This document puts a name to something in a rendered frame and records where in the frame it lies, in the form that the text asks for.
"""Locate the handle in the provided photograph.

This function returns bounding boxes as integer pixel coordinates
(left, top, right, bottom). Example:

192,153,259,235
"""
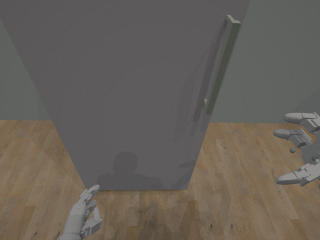
203,15,241,115

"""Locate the fridge door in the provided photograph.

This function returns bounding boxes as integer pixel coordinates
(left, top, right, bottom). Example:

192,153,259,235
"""
0,0,250,190

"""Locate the robot right hand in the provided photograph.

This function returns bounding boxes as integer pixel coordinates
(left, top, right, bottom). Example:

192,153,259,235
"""
272,112,320,187

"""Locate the robot left hand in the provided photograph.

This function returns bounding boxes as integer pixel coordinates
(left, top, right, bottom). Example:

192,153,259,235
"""
62,184,102,240

